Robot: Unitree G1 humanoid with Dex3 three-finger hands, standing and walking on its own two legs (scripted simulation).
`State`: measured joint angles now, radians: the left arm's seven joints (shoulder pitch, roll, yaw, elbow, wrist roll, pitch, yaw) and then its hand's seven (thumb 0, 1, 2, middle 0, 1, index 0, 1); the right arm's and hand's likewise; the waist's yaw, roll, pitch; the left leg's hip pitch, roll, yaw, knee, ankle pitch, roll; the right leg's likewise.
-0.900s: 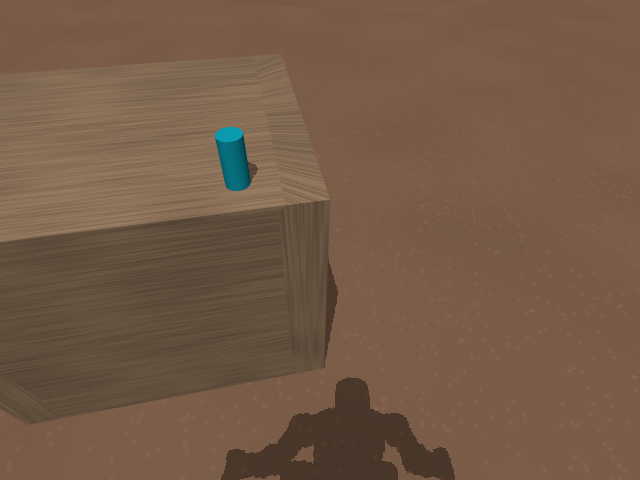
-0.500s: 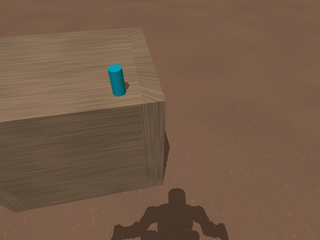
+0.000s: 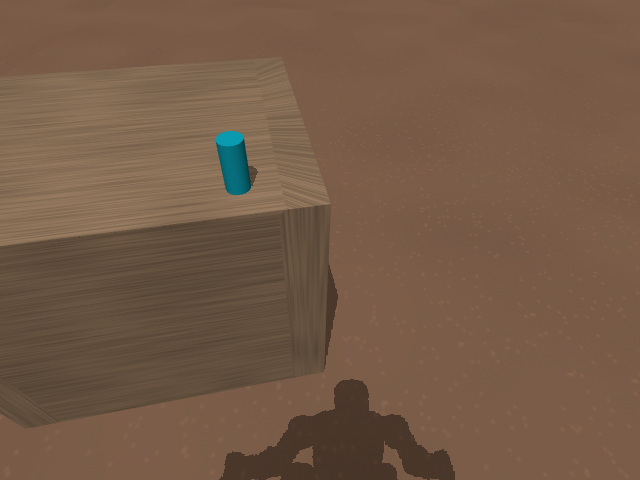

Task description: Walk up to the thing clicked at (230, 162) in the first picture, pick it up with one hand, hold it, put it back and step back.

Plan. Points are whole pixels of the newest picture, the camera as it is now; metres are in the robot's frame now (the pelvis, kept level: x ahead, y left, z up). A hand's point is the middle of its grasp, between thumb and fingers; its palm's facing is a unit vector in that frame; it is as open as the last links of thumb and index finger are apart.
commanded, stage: stand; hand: left
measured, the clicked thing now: (234, 164) +0.69 +0.17 +0.02
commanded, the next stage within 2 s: walk up in 0.22 s
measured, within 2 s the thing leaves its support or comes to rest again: neither
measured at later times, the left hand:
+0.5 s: hand out of the picture +0.11 +0.24 -0.15, palm faces +0.03 -0.92 -0.38, open 7.4 cm
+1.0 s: hand out of the picture +0.18 +0.17 -0.18, palm faces +0.13 -0.94 -0.32, open 7.4 cm
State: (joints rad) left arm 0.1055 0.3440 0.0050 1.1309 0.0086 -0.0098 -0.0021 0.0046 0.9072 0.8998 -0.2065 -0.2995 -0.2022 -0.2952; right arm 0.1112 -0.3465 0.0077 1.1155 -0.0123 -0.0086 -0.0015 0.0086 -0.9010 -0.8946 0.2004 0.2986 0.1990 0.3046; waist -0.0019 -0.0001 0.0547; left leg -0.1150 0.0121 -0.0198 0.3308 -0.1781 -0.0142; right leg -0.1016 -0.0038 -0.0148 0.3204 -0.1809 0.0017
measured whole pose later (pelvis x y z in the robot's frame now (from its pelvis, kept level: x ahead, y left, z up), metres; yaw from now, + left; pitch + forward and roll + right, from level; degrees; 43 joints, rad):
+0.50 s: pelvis +0.04 -0.06 -0.02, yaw +2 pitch -3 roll +2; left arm 0.19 0.44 0.12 0.95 0.04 0.01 -0.09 0.01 0.91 0.90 -0.20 -0.30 -0.20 -0.29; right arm 0.34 -0.40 -0.09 0.98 -0.05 -0.04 0.01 0.01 -0.90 -0.89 0.20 0.30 0.20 0.31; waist -0.01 -0.04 0.07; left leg -0.13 0.04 -0.08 0.49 -0.33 -0.02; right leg -0.36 -0.08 0.03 0.65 -0.36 -0.02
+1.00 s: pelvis +0.19 -0.10 -0.03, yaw +10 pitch -3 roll +1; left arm 0.34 0.42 0.07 0.86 0.02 0.00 -0.06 0.01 0.91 0.90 -0.21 -0.30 -0.20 -0.30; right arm 0.31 -0.40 -0.06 0.80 -0.02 -0.10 0.02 0.01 -0.90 -0.89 0.20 0.30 0.20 0.30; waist 0.01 -0.08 0.08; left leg -0.32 0.01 0.03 0.64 -0.27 0.02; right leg -0.35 -0.02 -0.02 1.06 -0.49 -0.04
